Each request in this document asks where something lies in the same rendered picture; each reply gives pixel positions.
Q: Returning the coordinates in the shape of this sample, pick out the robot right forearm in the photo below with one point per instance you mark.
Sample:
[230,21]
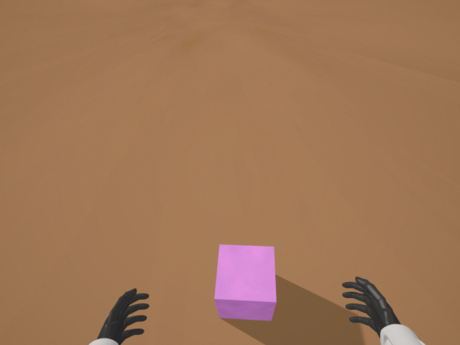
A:
[397,334]

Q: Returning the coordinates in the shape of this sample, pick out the carton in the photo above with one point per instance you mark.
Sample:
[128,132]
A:
[245,282]

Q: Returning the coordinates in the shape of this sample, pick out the right robot hand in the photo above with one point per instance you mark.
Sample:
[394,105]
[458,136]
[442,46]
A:
[377,308]

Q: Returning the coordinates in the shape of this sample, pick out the left robot hand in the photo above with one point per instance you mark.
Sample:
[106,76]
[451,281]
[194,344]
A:
[117,320]

